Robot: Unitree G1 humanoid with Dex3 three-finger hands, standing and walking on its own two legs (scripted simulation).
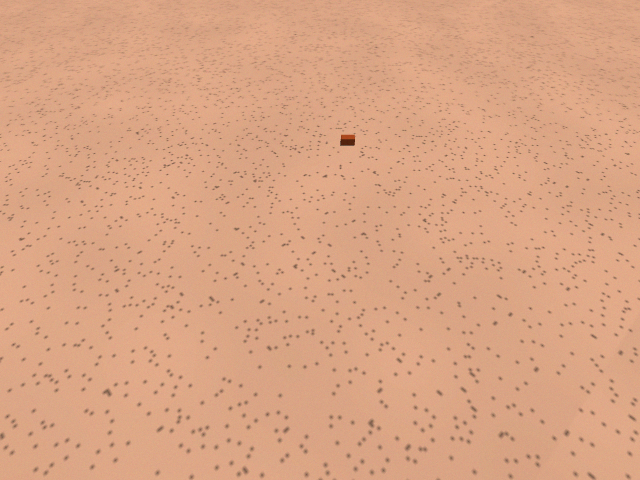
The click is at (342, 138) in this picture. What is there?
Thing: small brick
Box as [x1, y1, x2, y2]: [341, 135, 354, 144]
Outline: 341,135 341,144 354,144 354,135
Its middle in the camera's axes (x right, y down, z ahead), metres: +0.15 -0.54 +2.17
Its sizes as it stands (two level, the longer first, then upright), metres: 0.075 0.045 0.037
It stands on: the floor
